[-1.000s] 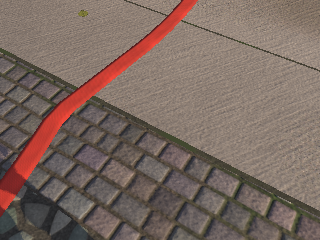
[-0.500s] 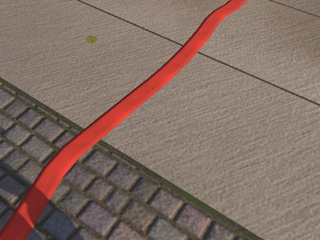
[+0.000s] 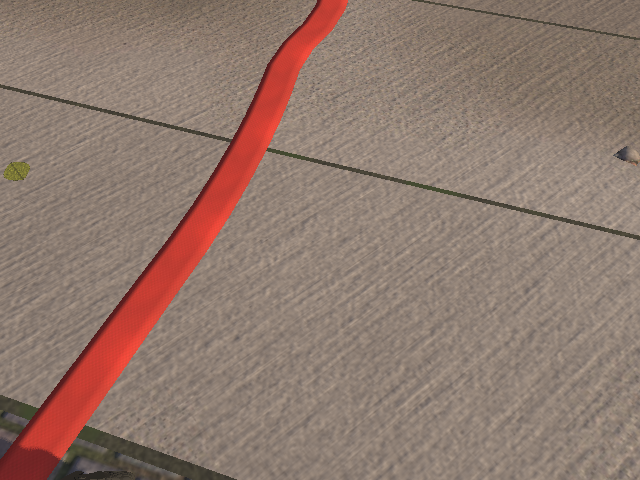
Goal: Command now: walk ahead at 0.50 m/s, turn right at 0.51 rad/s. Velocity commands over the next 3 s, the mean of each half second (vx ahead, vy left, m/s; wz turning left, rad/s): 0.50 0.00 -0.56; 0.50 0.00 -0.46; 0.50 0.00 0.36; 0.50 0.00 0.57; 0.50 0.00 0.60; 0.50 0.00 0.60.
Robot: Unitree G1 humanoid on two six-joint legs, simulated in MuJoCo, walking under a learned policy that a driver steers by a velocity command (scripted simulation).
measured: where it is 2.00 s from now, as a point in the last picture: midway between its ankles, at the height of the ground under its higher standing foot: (443, 234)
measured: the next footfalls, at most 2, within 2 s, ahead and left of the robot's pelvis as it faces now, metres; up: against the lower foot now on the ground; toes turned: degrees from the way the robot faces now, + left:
left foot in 0.42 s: +0.44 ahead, +0.10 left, +0.00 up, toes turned -19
right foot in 0.94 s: +0.58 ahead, -0.27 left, +0.00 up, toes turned -33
